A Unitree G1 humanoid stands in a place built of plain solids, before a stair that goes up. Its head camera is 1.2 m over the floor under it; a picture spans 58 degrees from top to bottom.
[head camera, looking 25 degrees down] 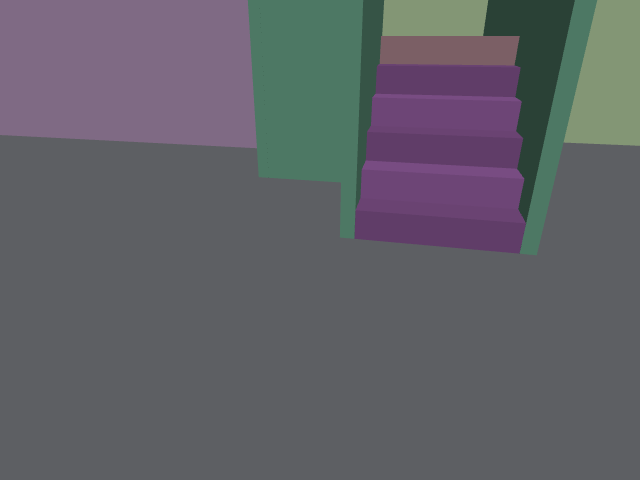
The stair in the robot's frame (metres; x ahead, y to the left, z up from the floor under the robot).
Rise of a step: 0.20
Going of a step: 0.24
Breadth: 1.02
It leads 12 degrees to the right of straight ahead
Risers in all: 6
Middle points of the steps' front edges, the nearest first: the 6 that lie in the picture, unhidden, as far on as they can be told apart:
2.48 -0.73 0.20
2.72 -0.78 0.41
2.95 -0.83 0.61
3.18 -0.88 0.81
3.42 -0.93 1.01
3.65 -0.98 1.22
